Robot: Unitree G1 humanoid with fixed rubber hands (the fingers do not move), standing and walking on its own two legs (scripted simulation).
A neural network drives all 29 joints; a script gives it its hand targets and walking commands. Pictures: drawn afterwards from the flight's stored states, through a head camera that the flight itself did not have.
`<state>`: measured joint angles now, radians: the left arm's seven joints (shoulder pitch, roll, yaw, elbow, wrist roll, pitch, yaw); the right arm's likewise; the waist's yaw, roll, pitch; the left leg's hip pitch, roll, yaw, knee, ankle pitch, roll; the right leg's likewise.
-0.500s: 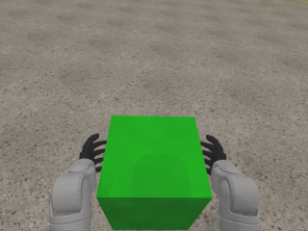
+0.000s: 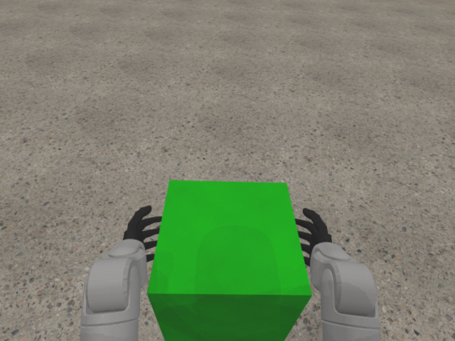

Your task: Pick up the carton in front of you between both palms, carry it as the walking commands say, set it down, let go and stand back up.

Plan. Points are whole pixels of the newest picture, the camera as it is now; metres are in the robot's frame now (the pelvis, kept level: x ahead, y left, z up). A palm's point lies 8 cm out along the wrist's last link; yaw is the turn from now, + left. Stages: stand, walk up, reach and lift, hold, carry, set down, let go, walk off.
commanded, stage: carry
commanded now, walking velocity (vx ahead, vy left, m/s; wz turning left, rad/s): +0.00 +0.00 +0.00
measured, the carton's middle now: (226, 267) +0.28 +0.00 +0.00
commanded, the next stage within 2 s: hold in 1.50 s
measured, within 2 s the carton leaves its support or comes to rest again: neither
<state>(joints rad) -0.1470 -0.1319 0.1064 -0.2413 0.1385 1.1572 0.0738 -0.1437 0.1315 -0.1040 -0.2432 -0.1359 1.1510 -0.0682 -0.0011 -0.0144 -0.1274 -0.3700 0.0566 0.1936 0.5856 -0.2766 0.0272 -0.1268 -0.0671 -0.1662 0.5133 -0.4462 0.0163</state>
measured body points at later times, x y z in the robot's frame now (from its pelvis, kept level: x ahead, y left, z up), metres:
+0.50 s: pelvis -0.05 -0.01 +0.00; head -0.08 +0.00 +0.45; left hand +0.25 +0.15 +0.03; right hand +0.25 -0.16 +0.03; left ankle +0.02 +0.10 -0.73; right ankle -0.11 -0.10 -0.73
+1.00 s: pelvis -0.06 -0.01 +0.00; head -0.08 -0.01 +0.45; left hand +0.24 +0.14 +0.03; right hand +0.24 -0.17 +0.04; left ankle +0.02 +0.10 -0.73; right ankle -0.11 -0.10 -0.73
